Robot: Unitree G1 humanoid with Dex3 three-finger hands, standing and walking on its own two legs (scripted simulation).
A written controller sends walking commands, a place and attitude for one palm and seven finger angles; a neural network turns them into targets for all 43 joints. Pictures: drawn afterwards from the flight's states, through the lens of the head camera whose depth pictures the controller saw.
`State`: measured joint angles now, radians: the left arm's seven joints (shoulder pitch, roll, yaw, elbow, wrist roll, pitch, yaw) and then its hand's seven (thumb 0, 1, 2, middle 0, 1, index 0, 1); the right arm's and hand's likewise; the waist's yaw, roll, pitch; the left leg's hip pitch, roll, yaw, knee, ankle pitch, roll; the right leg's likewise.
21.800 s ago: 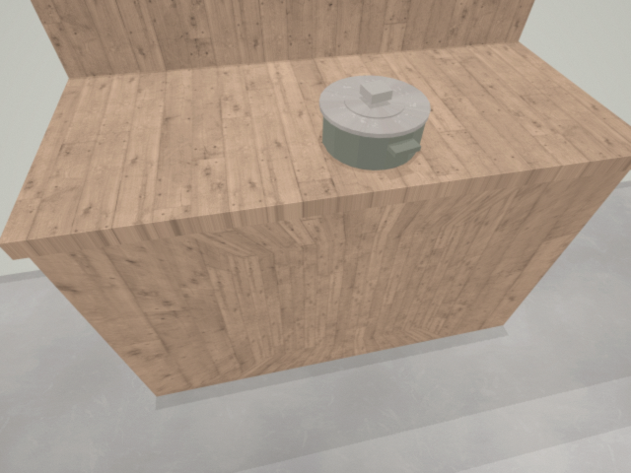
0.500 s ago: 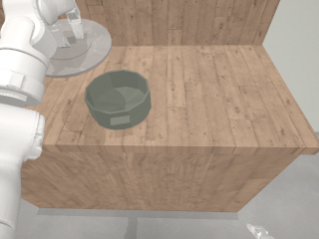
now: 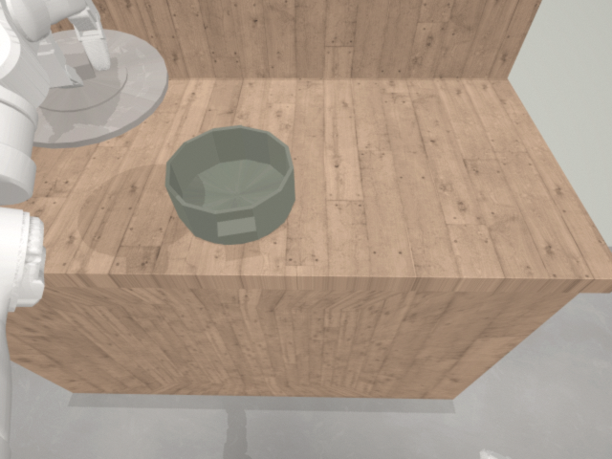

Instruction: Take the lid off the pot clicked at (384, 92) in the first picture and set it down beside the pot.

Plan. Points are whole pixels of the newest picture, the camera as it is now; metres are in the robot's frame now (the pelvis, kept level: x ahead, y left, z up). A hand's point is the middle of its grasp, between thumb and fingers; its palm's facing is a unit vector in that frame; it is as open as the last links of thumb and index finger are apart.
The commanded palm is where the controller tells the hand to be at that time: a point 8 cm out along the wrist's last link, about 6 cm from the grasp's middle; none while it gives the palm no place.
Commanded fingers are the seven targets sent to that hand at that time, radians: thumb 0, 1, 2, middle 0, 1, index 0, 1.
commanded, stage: move the lid sideways beside the pot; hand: left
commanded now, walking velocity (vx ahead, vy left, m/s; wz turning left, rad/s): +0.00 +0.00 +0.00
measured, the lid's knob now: (69, 63) +0.50 +0.26 +0.26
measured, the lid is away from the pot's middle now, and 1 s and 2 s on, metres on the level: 0.15 0.26 0.24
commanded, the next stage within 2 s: lower the lid onto the table in 0.92 s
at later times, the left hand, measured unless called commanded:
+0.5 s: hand (1, 72) +0.46 +0.31 +0.27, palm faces -0.24 -0.08 -0.97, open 6.5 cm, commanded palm +0.47 +0.31 +0.35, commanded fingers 0.00 0.65 1.02 -0.73 -1.02 -0.90 -1.10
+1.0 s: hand out of the picture +0.46 +0.35 +0.27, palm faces -0.25 -0.11 -0.96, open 6.5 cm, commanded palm +0.48 +0.34 +0.35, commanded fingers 0.00 0.65 1.02 -0.73 -1.02 -0.90 -1.10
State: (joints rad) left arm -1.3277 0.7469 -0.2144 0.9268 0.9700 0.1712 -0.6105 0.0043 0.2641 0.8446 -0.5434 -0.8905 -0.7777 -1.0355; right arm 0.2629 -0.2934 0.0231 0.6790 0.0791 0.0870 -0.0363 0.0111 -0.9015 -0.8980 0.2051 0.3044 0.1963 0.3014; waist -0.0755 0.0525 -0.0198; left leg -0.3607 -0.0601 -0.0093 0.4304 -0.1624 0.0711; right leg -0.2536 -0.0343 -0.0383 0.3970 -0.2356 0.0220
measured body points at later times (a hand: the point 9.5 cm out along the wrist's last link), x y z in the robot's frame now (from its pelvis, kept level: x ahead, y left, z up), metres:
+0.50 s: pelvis +0.00 +0.00 +0.00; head +0.05 -0.01 +0.45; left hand +0.47 +0.31 +0.33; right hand +0.07 -0.27 -0.12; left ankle +0.03 +0.07 -0.74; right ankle -0.03 -0.14 -0.74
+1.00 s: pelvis +0.01 +0.00 +0.00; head +0.07 +0.00 +0.45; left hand +0.47 +0.35 +0.32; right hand +0.05 -0.28 -0.12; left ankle +0.03 +0.07 -0.74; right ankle -0.03 -0.14 -0.74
